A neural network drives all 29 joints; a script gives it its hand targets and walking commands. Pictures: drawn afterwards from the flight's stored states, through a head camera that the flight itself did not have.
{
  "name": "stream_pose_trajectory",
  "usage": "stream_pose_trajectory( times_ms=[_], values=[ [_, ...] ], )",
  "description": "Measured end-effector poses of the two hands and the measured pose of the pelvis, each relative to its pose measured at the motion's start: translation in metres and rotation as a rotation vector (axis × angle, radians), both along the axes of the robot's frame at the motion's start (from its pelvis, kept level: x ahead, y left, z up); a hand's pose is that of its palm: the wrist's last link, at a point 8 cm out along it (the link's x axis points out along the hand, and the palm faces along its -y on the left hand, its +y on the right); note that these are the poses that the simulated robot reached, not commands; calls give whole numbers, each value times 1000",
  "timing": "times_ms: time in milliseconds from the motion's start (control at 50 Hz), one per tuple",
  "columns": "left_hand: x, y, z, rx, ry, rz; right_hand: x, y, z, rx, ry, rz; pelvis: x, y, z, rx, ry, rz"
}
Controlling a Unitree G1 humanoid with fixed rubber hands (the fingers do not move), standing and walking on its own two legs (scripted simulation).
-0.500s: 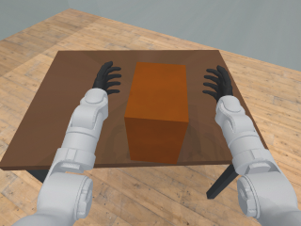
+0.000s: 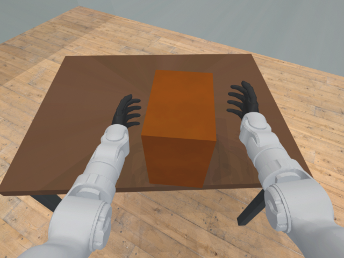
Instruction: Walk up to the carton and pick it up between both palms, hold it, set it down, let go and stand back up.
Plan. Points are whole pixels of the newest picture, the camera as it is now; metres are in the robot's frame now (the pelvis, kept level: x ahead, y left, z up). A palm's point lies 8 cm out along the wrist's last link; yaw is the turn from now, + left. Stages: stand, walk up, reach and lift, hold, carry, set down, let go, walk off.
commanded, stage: reach and lift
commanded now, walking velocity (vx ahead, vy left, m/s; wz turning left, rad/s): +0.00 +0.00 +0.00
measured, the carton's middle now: (179, 130) +0.46 -0.02 -0.01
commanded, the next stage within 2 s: none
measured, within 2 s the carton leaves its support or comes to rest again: neither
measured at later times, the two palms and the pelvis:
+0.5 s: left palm (131, 133) +0.42 +0.12 +0.03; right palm (238, 134) +0.41 -0.17 +0.03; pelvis -0.01 +0.00 -0.01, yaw -1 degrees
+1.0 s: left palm (130, 137) +0.41 +0.12 +0.03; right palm (226, 137) +0.40 -0.14 +0.02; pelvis -0.01 +0.01 -0.01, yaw -1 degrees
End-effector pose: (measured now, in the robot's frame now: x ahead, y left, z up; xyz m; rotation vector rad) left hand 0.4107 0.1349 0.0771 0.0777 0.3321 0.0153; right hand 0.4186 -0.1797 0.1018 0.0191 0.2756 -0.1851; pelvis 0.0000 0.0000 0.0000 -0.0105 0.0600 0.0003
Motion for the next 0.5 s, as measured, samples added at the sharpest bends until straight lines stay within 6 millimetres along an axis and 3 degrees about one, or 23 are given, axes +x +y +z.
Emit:
stream_pose_trajectory(
  times_ms=[280, 500],
  values=[
    [1, -2, -40, 8, -45, -3, -12, 9, -63, 4, 56, 13, -8, 2, -9, -5, 167, -5],
    [9, -18, -45, -12, -69, -27, -8, 8, -74, 4, 26, 3, -7, 4, -14, -7, 241, -7]
  ],
)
